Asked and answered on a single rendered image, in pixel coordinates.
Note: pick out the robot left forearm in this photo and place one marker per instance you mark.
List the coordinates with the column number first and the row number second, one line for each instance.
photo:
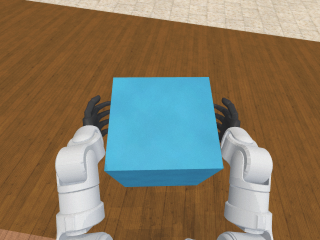
column 77, row 176

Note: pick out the carton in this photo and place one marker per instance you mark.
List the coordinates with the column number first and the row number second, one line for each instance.
column 162, row 131

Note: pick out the left robot hand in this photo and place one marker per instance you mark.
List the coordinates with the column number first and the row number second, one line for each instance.
column 92, row 117

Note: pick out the right robot hand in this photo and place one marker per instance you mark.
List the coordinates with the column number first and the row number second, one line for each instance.
column 230, row 118

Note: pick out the robot right forearm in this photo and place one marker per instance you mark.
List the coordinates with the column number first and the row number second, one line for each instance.
column 250, row 183

